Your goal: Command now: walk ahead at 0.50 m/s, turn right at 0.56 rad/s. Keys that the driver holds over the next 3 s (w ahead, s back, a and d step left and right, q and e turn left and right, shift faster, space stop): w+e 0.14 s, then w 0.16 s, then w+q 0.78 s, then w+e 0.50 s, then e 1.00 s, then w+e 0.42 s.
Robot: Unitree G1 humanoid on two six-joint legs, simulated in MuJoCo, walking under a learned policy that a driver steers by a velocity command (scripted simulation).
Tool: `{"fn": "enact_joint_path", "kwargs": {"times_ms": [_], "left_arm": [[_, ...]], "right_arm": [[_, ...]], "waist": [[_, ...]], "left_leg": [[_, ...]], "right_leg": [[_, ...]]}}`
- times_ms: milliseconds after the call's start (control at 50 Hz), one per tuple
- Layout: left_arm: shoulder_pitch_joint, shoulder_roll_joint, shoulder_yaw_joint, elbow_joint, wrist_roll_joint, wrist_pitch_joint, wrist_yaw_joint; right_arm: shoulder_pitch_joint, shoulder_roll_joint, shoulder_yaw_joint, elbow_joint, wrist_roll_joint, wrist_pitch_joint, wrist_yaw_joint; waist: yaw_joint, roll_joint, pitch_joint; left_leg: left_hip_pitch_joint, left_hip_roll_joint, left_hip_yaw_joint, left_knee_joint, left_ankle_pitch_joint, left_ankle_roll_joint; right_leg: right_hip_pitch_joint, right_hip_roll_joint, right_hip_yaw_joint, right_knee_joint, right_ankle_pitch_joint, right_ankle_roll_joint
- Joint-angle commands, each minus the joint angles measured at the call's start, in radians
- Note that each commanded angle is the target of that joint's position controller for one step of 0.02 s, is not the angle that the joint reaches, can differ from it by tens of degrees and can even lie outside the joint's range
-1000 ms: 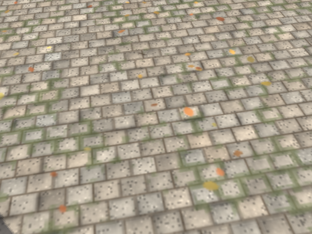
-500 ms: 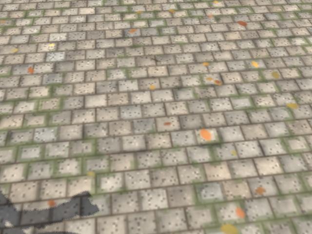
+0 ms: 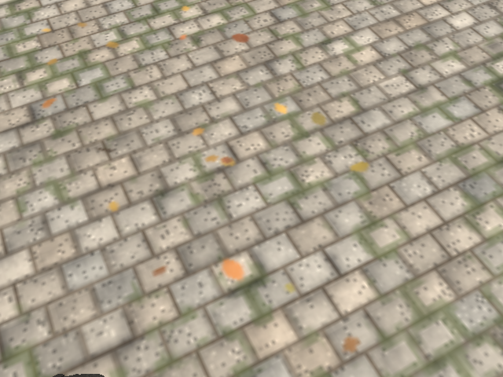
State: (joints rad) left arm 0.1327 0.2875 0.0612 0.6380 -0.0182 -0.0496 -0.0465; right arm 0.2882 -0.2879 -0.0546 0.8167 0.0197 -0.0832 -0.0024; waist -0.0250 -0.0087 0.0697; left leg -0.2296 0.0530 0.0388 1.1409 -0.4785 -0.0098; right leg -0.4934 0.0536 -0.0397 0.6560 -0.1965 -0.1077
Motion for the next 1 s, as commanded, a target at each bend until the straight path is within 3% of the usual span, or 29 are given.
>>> {"fn": "enact_joint_path", "kwargs": {"times_ms": [20,40,60,140,220,300,380,400,420,440,460,480,500,520,540,560,600,640,680,740,800,840,880,900,920,940,960,980,1000], "left_arm": [[0.178,0.152,0.048,-0.030,0.000,-0.020,0.008],[0.123,0.118,0.037,-0.046,0.005,-0.021,0.011],[0.098,0.110,0.033,-0.060,0.014,-0.021,0.014],[0.128,0.145,0.042,-0.036,0.008,-0.029,0.036],[0.183,0.133,0.034,0.000,0.001,-0.021,0.052],[0.245,0.150,0.034,0.040,-0.002,-0.020,0.050],[0.249,0.162,0.037,0.068,0.004,-0.011,0.053],[0.232,0.165,0.038,0.069,0.005,-0.007,0.054],[0.216,0.157,0.034,0.067,0.009,-0.003,0.056],[0.207,0.136,0.022,0.054,0.019,-0.002,0.060],[0.293,0.084,0.004,0.033,0.025,-0.015,0.060],[0.320,0.069,-0.006,0.031,0.019,-0.033,0.056],[0.233,0.139,0.006,0.013,-0.001,-0.048,0.046],[0.135,0.142,0.005,-0.009,-0.009,-0.059,0.040],[0.081,0.128,0.003,-0.022,0.009,-0.067,0.038],[0.078,0.126,0.010,-0.026,0.029,-0.068,0.040],[0.107,0.100,0.008,-0.024,0.038,-0.063,0.042],[0.093,0.081,0.002,-0.029,0.039,-0.054,0.048],[0.019,0.062,-0.006,-0.047,0.037,-0.051,0.053],[-0.091,0.042,-0.013,-0.065,0.030,-0.059,0.046],[-0.172,0.052,-0.009,-0.082,0.017,-0.070,0.033],[-0.191,0.071,0.000,-0.089,0.013,-0.078,0.027],[-0.155,0.094,0.013,-0.082,0.009,-0.086,0.027],[-0.088,0.108,0.024,-0.065,0.009,-0.089,0.031],[0.014,0.138,0.039,-0.047,0.019,-0.092,0.039],[0.181,0.198,0.056,-0.033,0.030,-0.090,0.050],[0.243,0.259,0.070,0.004,0.036,-0.073,0.045],[0.226,0.167,0.055,-0.005,0.017,-0.068,0.041],[0.188,0.108,0.038,-0.010,0.015,-0.064,0.044]], "right_arm": [[-0.085,-0.121,-0.016,-0.146,0.004,-0.068,0.003],[-0.074,-0.133,-0.025,-0.137,-0.017,-0.059,-0.003],[-0.054,-0.134,-0.029,-0.136,-0.023,-0.045,-0.001],[-0.095,-0.088,-0.019,-0.151,-0.041,-0.013,-0.006],[-0.232,-0.048,0.003,-0.172,-0.032,-0.020,0.006],[-0.333,-0.067,0.002,-0.200,-0.015,-0.037,0.028],[-0.313,-0.097,-0.007,-0.209,-0.010,-0.045,0.043],[-0.267,-0.107,-0.013,-0.200,-0.009,-0.045,0.043],[-0.166,-0.128,-0.028,-0.171,-0.011,-0.045,0.040],[-0.019,-0.167,-0.043,-0.141,-0.019,-0.045,0.037],[0.108,-0.253,-0.063,-0.132,-0.031,-0.043,0.037],[0.154,-0.226,-0.061,-0.102,-0.002,-0.034,0.047],[0.107,-0.162,-0.042,-0.114,0.013,-0.029,0.045],[0.050,-0.134,-0.034,-0.135,0.000,-0.019,0.039],[0.013,-0.123,-0.028,-0.143,-0.011,-0.012,0.039],[-0.008,-0.107,-0.022,-0.152,-0.015,-0.011,0.036],[-0.021,-0.107,-0.021,-0.157,-0.014,-0.008,0.030],[-0.007,-0.127,-0.027,-0.148,-0.008,-0.008,0.019],[0.017,-0.151,-0.036,-0.135,-0.003,-0.003,0.007],[0.066,-0.156,-0.039,-0.114,0.006,0.011,-0.006],[0.117,-0.155,-0.039,-0.096,0.011,0.025,-0.012],[0.127,-0.152,-0.039,-0.092,0.013,0.034,-0.016],[0.106,-0.158,-0.044,-0.096,0.011,0.041,-0.020],[0.085,-0.147,-0.042,-0.103,0.011,0.044,-0.019],[0.067,-0.116,-0.032,-0.117,0.005,0.042,-0.016],[0.062,-0.059,-0.012,-0.143,-0.014,0.037,-0.012],[0.210,-0.006,0.007,-0.166,0.012,0.027,-0.012],[0.203,-0.109,-0.012,-0.140,0.026,0.027,-0.015],[0.095,-0.158,-0.027,-0.148,0.019,0.033,-0.014]], "waist": [[0.070,0.021,-0.190],[0.034,0.013,-0.152],[0.007,-0.010,-0.142],[0.004,-0.016,-0.108],[0.069,-0.066,-0.088],[0.118,-0.082,-0.054],[0.100,-0.112,-0.038],[0.071,-0.116,-0.056],[0.018,-0.099,-0.118],[-0.047,-0.061,-0.240],[-0.045,0.138,-0.389],[-0.044,0.325,-0.416],[-0.058,0.209,-0.283],[-0.057,0.109,-0.177],[-0.034,0.029,-0.094],[-0.006,0.020,-0.083],[0.026,0.073,-0.094],[0.029,0.084,-0.094],[0.009,0.078,-0.077],[-0.032,0.093,-0.071],[-0.059,0.099,-0.071],[-0.054,0.107,-0.070],[-0.023,0.135,-0.072],[0.018,0.139,-0.095],[0.070,0.124,-0.171],[0.137,0.010,-0.316],[0.069,-0.312,-0.412],[0.085,-0.220,-0.331],[0.109,-0.116,-0.201]], "left_leg": [[-0.543,0.035,-0.131,0.148,0.100,0.030],[-0.474,0.063,-0.129,0.074,0.140,0.024],[-0.416,0.074,-0.132,0.046,0.167,0.015],[-0.399,0.053,-0.096,-0.118,0.275,-0.047],[-0.359,0.017,-0.076,-0.433,0.536,-0.054],[-0.334,-0.009,-0.075,-0.575,0.590,-0.024],[-0.361,-0.016,-0.060,-0.629,0.434,0.051],[-0.298,-0.038,-0.037,-0.646,0.398,0.075],[-0.159,-0.071,-0.008,-0.677,0.420,0.106],[0.074,-0.008,-0.085,-0.645,0.488,0.161],[0.443,0.193,-0.447,-0.648,0.459,0.306],[0.587,0.297,-0.807,-0.813,0.247,0.393],[0.515,0.280,-0.780,-0.850,0.083,0.342],[0.383,0.241,-0.649,-0.861,0.111,0.305],[0.253,0.198,-0.559,-0.884,0.214,0.288],[0.187,0.164,-0.506,-0.899,0.314,0.276],[0.123,0.118,-0.441,-0.924,0.443,0.279],[0.075,0.100,-0.385,-0.933,0.528,0.289],[0.038,0.078,-0.344,-0.936,0.551,0.274],[0.009,0.044,-0.319,-0.912,0.514,0.234],[0.036,0.057,-0.369,-0.870,0.469,0.220],[0.084,0.073,-0.428,-0.829,0.432,0.208],[0.110,0.086,-0.476,-0.779,0.447,0.192],[0.098,0.066,-0.472,-0.728,0.483,0.174],[0.049,0.019,-0.435,-0.601,0.517,0.144],[-0.088,-0.045,-0.344,-0.320,0.355,0.106],[-0.428,-0.162,-0.223,-0.040,-0.115,0.051],[-0.552,-0.071,-0.232,0.097,-0.094,0.037],[-0.572,-0.040,-0.217,0.130,0.005,0.029]], "right_leg": [[0.573,-0.293,0.536,-0.355,0.078,-0.209],[0.461,-0.256,0.455,-0.368,0.182,-0.190],[0.388,-0.234,0.424,-0.392,0.231,-0.188],[0.273,-0.189,0.324,-0.423,0.367,-0.192],[0.274,-0.139,0.243,-0.411,0.278,-0.126],[0.339,-0.194,0.301,-0.385,0.179,-0.118],[0.500,-0.272,0.331,-0.325,0.306,-0.093],[0.516,-0.263,0.307,-0.276,0.443,-0.078],[0.517,-0.221,0.256,-0.160,0.620,-0.056],[0.434,-0.173,0.202,0.044,0.625,-0.025],[0.110,-0.040,0.128,0.402,0.302,0.050],[-0.159,0.048,0.137,0.616,-0.325,0.095],[-0.280,-0.022,0.193,0.679,-0.305,0.083],[-0.292,-0.063,0.170,0.656,-0.227,0.075],[-0.277,-0.092,0.150,0.575,-0.173,0.075],[-0.228,-0.120,0.149,0.494,-0.127,0.081],[-0.158,-0.128,0.129,0.404,-0.099,0.108],[-0.143,-0.119,0.104,0.317,-0.075,0.138],[-0.132,-0.105,0.097,0.184,0.033,0.159],[-0.063,-0.068,0.097,-0.006,0.206,0.169],[-0.013,-0.036,0.105,-0.104,0.250,0.163],[0.013,-0.026,0.123,-0.161,0.209,0.149],[0.080,-0.027,0.127,-0.199,0.140,0.124],[0.179,-0.030,0.113,-0.243,0.145,0.099],[0.358,-0.082,0.139,-0.247,0.146,0.060],[0.621,-0.262,0.307,-0.224,0.106,-0.010],[0.886,-0.474,0.739,-0.288,-0.056,-0.174],[0.826,-0.484,0.806,-0.330,-0.249,-0.166],[0.705,-0.431,0.643,-0.348,-0.219,-0.120]]}}
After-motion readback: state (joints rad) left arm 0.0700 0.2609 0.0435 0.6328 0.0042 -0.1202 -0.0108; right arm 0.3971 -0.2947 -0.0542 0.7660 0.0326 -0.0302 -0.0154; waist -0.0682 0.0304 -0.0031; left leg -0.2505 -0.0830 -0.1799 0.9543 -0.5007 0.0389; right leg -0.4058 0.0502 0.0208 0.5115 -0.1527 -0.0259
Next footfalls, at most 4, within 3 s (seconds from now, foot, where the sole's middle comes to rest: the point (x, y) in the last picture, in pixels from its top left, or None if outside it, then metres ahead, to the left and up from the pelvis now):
0.44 left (220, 376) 0.43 0.11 -0.75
0.94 right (295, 278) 0.69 -0.10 -0.75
1.40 left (188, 224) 0.88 0.21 -0.75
1.86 right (265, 163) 1.11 -0.04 -0.75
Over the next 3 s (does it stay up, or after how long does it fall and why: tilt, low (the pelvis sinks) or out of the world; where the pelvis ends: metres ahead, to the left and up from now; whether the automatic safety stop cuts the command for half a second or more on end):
stays up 1.07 0.00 0.03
